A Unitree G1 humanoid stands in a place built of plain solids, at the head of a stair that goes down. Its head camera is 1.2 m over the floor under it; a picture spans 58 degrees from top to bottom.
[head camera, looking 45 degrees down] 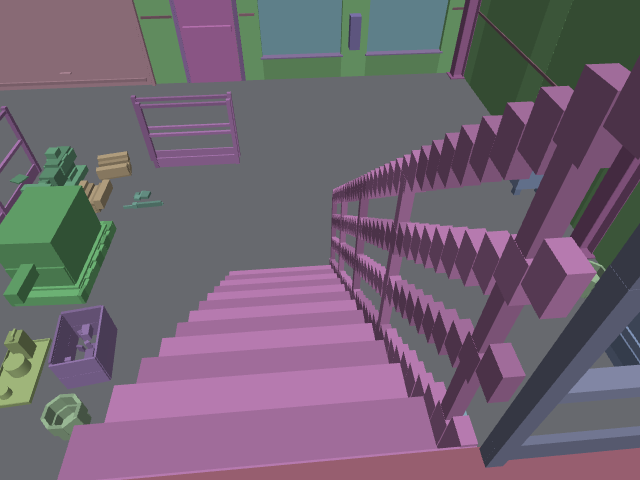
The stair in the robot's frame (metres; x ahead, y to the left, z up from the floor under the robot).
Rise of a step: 0.21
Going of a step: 0.24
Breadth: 1.20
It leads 5 degrees to the left of straight ahead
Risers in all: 13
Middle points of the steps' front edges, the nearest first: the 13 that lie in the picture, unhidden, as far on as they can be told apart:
0.38 0.18 0.00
0.62 0.20 -0.21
0.85 0.22 -0.41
1.09 0.24 -0.62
1.33 0.26 -0.83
1.57 0.28 -1.04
1.81 0.30 -1.24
2.05 0.32 -1.45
2.29 0.34 -1.66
2.53 0.36 -1.87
2.77 0.38 -2.08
3.01 0.40 -2.28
3.25 0.42 -2.49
